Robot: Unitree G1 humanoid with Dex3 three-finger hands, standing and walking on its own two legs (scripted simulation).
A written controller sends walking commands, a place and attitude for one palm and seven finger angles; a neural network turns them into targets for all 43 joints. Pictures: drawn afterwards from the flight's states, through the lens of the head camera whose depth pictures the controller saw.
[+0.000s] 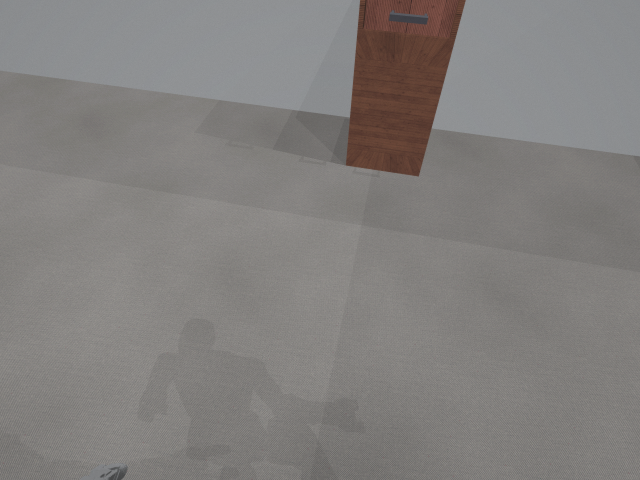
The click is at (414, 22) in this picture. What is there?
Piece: drawer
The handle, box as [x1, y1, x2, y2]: [389, 10, 427, 24]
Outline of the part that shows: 390,12 389,20 426,24 427,16 425,13 423,16 394,13 394,10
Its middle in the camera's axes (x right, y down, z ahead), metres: +0.32 -0.82 +1.43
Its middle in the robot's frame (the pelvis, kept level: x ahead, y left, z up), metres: +1.64 -0.24 -0.03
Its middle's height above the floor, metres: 0.74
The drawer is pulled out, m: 0.00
